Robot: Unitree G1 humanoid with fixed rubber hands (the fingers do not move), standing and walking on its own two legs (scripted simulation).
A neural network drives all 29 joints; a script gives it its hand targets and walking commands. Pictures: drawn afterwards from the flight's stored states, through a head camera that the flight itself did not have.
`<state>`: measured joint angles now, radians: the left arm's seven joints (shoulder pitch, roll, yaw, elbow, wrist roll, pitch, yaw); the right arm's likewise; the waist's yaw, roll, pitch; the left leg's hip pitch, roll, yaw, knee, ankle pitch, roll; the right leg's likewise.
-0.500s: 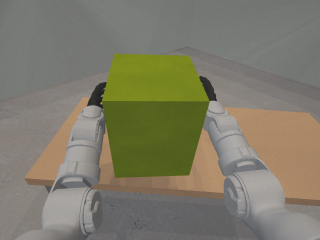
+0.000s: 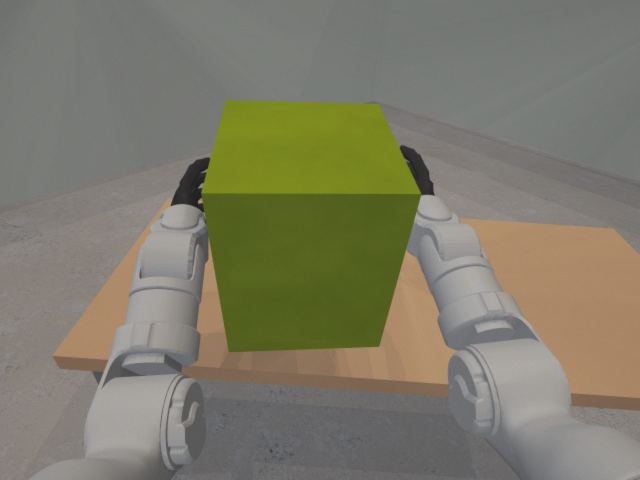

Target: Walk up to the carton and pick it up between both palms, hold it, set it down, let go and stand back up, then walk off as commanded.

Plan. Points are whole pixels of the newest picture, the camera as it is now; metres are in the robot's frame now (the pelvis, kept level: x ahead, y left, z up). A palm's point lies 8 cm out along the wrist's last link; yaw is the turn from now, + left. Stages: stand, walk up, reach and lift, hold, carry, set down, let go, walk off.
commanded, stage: hold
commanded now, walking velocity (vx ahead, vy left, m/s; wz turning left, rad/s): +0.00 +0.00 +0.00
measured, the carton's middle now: (304, 226) +0.37 +0.03 +0.18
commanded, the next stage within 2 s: none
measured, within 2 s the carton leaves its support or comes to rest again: neither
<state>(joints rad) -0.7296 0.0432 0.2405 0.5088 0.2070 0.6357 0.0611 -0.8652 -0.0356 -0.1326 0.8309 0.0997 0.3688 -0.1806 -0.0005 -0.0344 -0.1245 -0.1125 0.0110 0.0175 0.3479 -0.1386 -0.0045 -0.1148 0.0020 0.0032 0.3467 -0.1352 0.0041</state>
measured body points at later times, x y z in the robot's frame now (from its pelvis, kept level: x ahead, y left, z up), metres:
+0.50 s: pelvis +0.00 +0.00 +0.00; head -0.09 +0.01 +0.44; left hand +0.38 +0.17 +0.21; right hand +0.39 -0.12 +0.22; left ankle +0.04 +0.12 -0.75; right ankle +0.04 -0.12 -0.75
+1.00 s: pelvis +0.00 +0.00 +0.00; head -0.09 +0.01 +0.44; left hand +0.37 +0.17 +0.21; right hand +0.39 -0.12 +0.23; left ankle +0.04 +0.12 -0.75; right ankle +0.04 -0.12 -0.75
